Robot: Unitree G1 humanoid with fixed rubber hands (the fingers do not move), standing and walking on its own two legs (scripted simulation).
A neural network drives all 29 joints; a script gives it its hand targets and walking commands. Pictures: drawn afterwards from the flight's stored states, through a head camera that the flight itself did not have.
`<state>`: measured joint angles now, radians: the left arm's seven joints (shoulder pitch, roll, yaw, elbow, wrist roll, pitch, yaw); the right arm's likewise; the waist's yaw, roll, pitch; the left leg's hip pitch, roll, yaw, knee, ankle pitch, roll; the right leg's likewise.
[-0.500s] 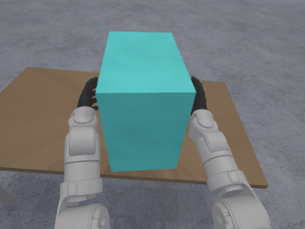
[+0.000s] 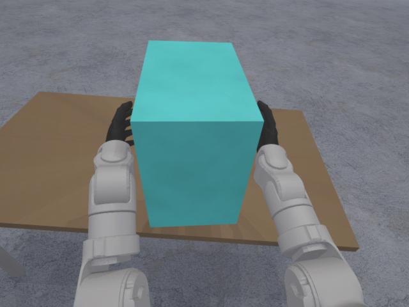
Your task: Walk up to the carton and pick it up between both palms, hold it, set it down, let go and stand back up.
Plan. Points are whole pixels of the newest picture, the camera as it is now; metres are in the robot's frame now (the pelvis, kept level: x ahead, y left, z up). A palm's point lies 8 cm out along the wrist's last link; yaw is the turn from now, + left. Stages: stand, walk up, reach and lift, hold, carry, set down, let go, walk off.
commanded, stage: hold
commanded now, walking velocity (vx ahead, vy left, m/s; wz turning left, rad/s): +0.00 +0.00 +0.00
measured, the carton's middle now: (192, 131) +0.44 +0.00 +0.13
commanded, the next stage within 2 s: set down in 1.44 s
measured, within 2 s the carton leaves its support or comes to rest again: neither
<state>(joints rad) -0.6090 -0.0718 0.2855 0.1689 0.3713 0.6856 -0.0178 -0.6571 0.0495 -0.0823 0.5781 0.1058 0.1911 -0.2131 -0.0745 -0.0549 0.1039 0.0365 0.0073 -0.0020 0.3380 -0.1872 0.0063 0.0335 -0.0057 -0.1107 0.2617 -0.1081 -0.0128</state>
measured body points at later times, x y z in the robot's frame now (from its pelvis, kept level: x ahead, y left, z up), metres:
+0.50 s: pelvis +0.01 +0.00 +0.00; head -0.03 +0.02 +0.45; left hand +0.39 +0.14 +0.17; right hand +0.38 -0.14 +0.17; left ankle +0.01 +0.11 -0.75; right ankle +0.04 -0.11 -0.75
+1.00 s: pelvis +0.01 +0.00 +0.00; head -0.03 +0.03 +0.45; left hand +0.38 +0.15 +0.17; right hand +0.38 -0.13 +0.16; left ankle +0.01 +0.11 -0.75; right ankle +0.04 -0.11 -0.75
